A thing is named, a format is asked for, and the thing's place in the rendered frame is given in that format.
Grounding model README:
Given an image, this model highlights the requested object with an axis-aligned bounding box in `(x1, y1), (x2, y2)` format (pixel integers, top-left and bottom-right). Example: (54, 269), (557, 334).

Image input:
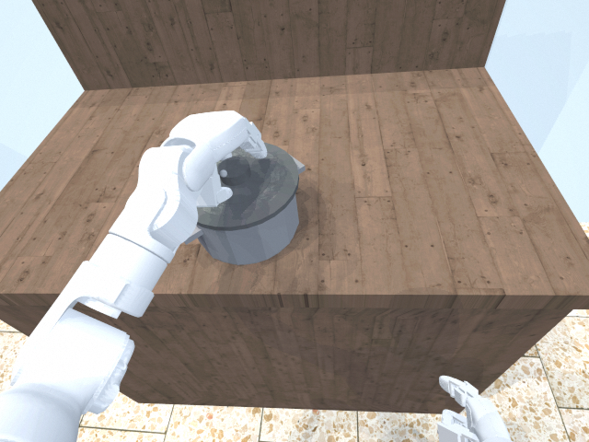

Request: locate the knob
(218, 157), (251, 186)

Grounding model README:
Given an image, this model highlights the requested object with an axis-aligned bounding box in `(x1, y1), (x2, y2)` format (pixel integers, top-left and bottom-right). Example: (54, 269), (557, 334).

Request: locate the left robot upper arm
(0, 308), (135, 442)

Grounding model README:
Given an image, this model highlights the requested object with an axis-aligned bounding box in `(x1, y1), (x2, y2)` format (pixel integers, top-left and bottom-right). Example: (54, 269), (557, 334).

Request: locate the robot right hand
(437, 376), (511, 442)

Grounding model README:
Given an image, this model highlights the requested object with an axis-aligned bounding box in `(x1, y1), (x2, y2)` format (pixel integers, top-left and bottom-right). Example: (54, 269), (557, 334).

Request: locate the table
(0, 0), (589, 414)

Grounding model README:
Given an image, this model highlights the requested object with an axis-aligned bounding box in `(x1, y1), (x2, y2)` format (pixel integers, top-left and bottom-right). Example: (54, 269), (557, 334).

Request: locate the robot left hand
(169, 110), (267, 207)

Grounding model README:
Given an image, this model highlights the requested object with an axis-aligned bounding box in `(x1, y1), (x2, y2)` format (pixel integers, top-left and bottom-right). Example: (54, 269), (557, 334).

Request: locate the pot
(184, 155), (306, 265)

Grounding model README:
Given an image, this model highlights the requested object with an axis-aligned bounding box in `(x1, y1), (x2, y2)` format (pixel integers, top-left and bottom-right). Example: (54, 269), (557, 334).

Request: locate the lid
(197, 143), (299, 231)

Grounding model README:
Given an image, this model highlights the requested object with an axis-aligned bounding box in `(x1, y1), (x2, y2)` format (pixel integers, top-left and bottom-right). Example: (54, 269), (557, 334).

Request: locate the left robot forearm
(10, 133), (215, 386)

